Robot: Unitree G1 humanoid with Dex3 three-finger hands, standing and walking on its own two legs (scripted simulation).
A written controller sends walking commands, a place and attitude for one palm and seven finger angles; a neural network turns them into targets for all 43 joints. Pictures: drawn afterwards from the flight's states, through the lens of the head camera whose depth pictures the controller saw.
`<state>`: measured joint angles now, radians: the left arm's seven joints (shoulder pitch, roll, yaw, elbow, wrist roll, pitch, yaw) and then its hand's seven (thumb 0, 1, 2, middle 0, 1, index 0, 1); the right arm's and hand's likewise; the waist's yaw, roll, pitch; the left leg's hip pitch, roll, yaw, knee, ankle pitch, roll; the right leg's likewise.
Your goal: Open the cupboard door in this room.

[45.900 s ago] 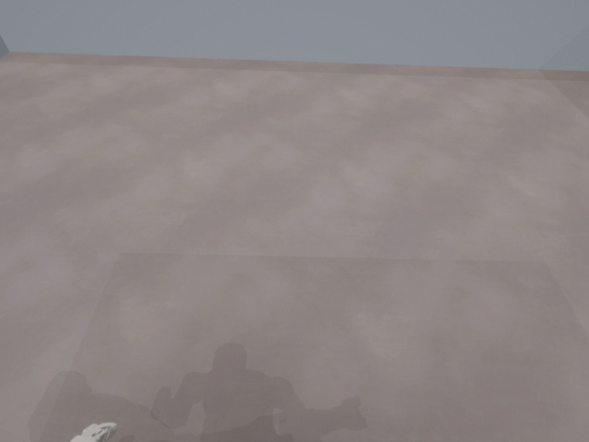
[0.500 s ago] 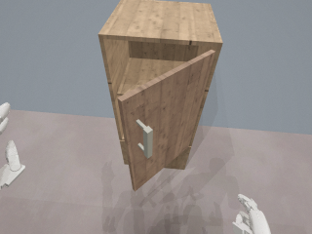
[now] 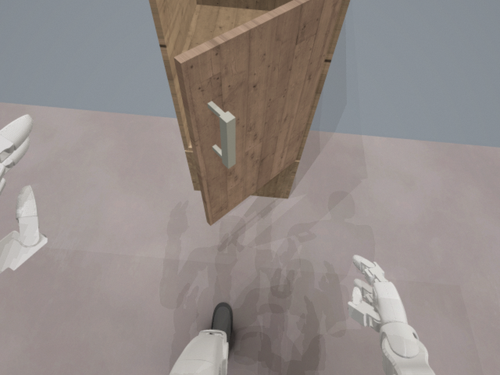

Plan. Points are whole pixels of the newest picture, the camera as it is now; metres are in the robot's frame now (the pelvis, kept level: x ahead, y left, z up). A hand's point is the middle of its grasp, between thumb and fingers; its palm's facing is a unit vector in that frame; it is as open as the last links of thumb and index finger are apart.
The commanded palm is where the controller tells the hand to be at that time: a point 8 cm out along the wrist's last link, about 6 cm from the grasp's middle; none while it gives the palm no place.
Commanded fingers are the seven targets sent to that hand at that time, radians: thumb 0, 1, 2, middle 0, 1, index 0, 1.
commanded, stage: stop stepping back and stand still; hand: left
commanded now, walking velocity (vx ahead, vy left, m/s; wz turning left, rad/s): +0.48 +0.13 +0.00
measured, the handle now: (221, 136) +0.52 +0.10 +0.00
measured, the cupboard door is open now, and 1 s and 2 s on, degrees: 47 47 47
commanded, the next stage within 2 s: let the arm hang, fingers relaxed in 1.20 s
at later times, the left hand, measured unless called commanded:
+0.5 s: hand out of the picture +0.12 +0.27 +0.19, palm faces +0.38 -0.80 -0.46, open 7.4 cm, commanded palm +0.06 +0.32 +0.20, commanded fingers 0.00 0.90 0.90 -0.20 -0.30 -0.20 -0.30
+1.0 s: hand out of the picture +0.08 +0.27 +0.20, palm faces +0.36 -0.77 -0.52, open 7.4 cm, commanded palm +0.02 +0.32 +0.20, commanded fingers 0.00 0.90 0.90 -0.20 -0.30 -0.20 -0.30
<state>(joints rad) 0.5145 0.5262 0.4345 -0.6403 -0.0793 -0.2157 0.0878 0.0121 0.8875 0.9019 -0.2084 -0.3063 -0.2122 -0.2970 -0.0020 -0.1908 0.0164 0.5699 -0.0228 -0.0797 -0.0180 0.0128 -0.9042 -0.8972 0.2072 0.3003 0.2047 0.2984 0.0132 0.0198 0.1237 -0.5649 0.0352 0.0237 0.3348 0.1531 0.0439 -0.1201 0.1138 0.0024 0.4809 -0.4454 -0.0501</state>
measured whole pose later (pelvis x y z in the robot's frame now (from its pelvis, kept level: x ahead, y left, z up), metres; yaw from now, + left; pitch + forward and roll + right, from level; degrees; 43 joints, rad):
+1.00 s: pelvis -0.12 +0.03 +0.02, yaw +0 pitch +0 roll -1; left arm 0.62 0.46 0.43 -0.59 -0.03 -0.21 0.15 0.01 0.89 0.90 -0.21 -0.31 -0.21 -0.30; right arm 0.21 -0.16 0.04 0.59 -0.03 -0.15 -0.06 0.01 -0.90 -0.90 0.21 0.30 0.20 0.30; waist -0.02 -0.01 0.03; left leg -0.37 -0.03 0.02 0.43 -0.09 0.02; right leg -0.15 0.06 -0.04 0.42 -0.25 -0.05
